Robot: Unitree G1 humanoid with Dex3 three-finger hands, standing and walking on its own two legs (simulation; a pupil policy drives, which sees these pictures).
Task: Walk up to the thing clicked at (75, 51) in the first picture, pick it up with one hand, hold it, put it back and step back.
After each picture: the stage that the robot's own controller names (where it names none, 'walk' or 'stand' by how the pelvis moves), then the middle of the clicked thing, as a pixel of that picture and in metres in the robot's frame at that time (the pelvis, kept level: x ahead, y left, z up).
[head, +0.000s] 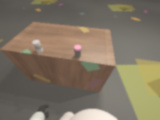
stand; (77, 51) +0.61 +0.14 -0.03
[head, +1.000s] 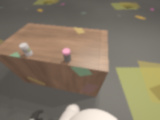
walk; (67, 55) +0.51 +0.24 -0.01
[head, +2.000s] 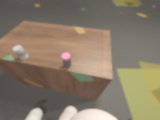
stand; (66, 60) +0.44 +0.20 +0.00
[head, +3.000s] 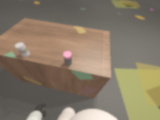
stand; (67, 58) +0.47 +0.20 -0.02
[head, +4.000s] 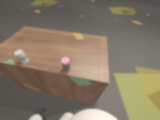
stand; (66, 64) +0.44 +0.21 -0.03
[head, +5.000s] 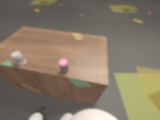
stand; (64, 66) +0.41 +0.22 -0.03
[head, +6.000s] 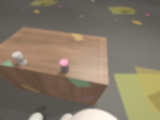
stand; (64, 66) +0.42 +0.22 -0.03
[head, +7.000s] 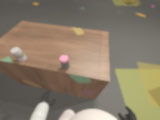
rise first; (64, 62) +0.43 +0.22 -0.03
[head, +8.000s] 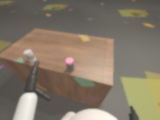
rise first; (70, 64) +0.44 +0.21 -0.02
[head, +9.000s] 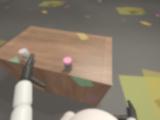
go down; (68, 64) +0.44 +0.20 -0.02
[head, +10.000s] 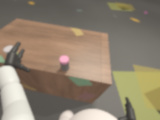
go down; (64, 63) +0.41 +0.19 +0.01
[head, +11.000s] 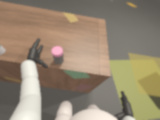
close in; (58, 55) +0.42 +0.20 +0.04
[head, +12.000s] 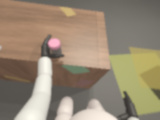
close; (55, 48) +0.46 +0.20 +0.06
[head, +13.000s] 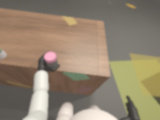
lift; (52, 61) +0.38 +0.23 +0.05
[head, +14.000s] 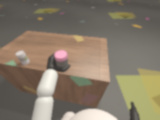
lift; (62, 61) +0.32 +0.18 +0.18
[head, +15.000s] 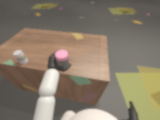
hold; (62, 61) +0.33 +0.17 +0.17
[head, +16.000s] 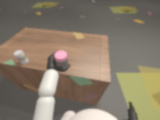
crouch; (62, 61) +0.32 +0.18 +0.16
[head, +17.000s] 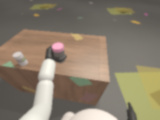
crouch; (59, 53) +0.39 +0.21 +0.17
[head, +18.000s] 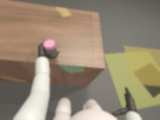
lower; (51, 49) +0.46 +0.22 +0.04
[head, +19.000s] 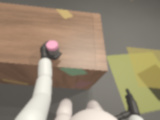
lower; (53, 50) +0.46 +0.21 +0.05
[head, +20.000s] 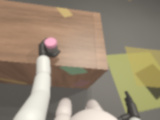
lower; (52, 48) +0.47 +0.22 +0.06
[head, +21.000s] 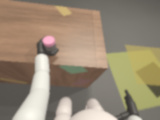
lower; (50, 46) +0.48 +0.22 +0.06
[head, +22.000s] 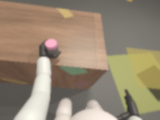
loosen; (52, 49) +0.46 +0.22 +0.06
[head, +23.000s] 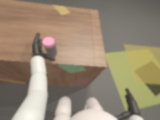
withdraw; (50, 47) +0.47 +0.22 +0.07
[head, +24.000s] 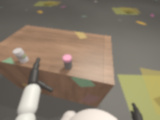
sink last; (67, 62) +0.43 +0.20 +0.02
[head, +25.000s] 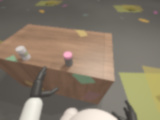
stand; (68, 59) +0.46 +0.21 +0.02
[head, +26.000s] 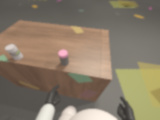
stand; (64, 58) +0.45 +0.22 +0.03
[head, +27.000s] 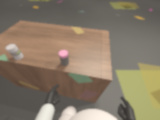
stand; (64, 58) +0.45 +0.22 +0.04
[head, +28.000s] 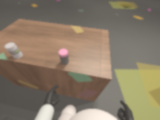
stand; (64, 57) +0.45 +0.22 +0.04
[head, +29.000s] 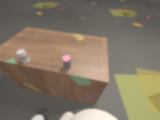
stand; (66, 62) +0.47 +0.22 -0.03
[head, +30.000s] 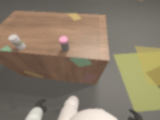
walk; (64, 44) +0.55 +0.24 +0.01
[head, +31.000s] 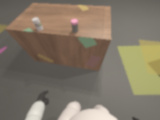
walk; (74, 26) +0.82 +0.22 +0.00
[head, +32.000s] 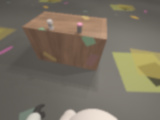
stand; (79, 28) +1.05 +0.21 -0.01
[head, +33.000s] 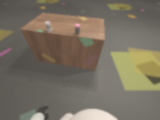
stand; (77, 29) +1.05 +0.23 -0.03
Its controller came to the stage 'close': yes
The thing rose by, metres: 0.24
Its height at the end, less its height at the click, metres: +0.00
